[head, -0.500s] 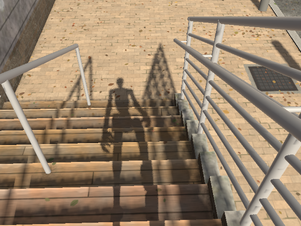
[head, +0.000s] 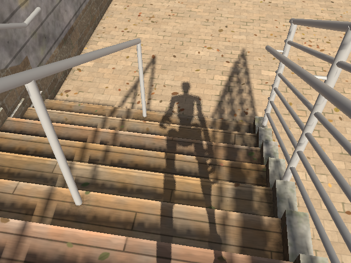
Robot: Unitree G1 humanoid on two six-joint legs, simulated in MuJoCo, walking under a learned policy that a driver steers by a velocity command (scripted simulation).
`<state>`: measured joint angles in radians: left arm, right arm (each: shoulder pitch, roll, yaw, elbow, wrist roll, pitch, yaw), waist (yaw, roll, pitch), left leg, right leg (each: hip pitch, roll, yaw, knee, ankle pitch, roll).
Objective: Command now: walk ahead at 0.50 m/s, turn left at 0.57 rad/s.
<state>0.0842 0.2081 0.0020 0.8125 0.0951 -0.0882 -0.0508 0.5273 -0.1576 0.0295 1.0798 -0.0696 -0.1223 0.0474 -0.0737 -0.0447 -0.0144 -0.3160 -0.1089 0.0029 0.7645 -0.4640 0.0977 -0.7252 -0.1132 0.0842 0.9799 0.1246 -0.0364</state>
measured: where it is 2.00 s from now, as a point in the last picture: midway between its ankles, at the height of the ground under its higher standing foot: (203, 211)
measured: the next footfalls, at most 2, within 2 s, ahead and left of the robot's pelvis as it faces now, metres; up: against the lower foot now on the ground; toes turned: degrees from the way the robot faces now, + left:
right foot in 0.18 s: +0.24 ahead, -0.15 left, -0.17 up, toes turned +4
left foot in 0.80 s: +0.57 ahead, +0.06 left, -0.33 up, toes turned -5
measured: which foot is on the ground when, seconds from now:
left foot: down 0.00-0.18, up 0.20-0.78, down 0.80-1.00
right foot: up 0.00-0.16, down 0.18-0.80, up 0.82-1.00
